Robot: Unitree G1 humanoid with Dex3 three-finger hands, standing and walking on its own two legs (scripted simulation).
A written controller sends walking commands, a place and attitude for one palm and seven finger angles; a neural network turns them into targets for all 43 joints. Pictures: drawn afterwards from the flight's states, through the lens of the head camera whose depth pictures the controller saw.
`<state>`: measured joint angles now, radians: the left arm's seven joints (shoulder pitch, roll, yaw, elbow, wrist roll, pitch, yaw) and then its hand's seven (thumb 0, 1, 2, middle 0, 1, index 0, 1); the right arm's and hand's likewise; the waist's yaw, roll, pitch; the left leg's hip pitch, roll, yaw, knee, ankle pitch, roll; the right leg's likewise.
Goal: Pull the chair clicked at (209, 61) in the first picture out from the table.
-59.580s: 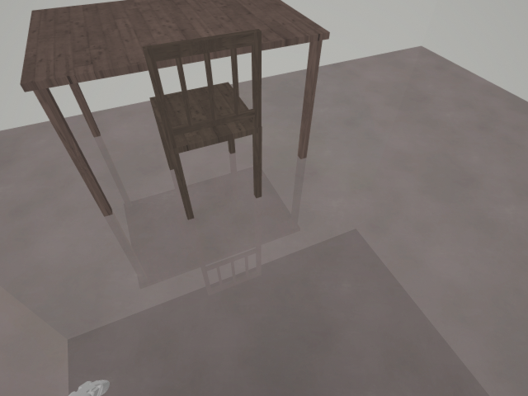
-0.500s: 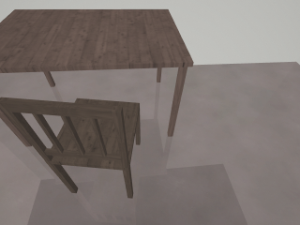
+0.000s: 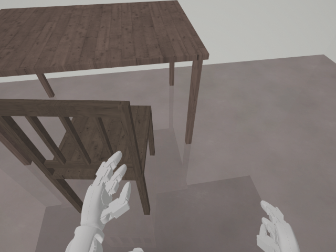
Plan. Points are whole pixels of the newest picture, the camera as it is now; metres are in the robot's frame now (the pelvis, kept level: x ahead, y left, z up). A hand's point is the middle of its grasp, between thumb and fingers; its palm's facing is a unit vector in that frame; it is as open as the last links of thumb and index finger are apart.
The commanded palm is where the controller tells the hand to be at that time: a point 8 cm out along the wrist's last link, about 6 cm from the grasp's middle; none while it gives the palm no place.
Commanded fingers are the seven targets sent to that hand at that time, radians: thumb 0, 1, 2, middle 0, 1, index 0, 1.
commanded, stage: raise the hand toward the chair's back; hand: left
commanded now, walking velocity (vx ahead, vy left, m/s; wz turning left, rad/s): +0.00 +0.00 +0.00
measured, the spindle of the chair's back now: (77, 141) +0.47 +0.32 -0.06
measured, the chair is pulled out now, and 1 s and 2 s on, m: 0.24 0.24 0.24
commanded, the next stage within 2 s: aim the fingers beside a spindle in 1.76 s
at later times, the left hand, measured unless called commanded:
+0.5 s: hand (108, 229) +0.19 +0.14 -0.02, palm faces -0.13 -0.99 +0.04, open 12.9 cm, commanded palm +0.16 +0.23 +0.00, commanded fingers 0.00 -0.10 0.47 -0.10 -0.14 -0.10 -0.14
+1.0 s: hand (68, 216) +0.21 +0.23 +0.02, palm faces +0.06 -1.00 -0.05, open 16.6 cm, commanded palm +0.19 +0.28 +0.01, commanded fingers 0.00 -0.50 0.30 -0.06 -0.08 -0.06 -0.08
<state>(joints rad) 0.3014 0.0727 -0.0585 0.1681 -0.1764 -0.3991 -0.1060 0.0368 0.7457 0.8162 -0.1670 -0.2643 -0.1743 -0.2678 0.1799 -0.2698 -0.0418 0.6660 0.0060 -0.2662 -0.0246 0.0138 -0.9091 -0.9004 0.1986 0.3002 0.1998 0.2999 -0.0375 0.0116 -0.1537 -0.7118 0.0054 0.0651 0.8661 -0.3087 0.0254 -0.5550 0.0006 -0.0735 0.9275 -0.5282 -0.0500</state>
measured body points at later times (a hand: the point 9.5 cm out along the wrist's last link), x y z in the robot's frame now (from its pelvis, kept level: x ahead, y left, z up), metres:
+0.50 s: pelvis -0.04 +0.01 -0.05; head +0.01 +0.01 +0.39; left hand +0.19 +0.20 -0.02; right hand +0.12 -0.21 -0.15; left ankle +0.07 +0.11 -0.69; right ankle -0.04 -0.08 -0.69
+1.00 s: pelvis -0.02 +0.04 -0.04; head +0.03 +0.06 +0.41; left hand +0.20 +0.28 +0.02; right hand +0.17 -0.19 -0.10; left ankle +0.07 +0.11 -0.69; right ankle -0.04 -0.08 -0.69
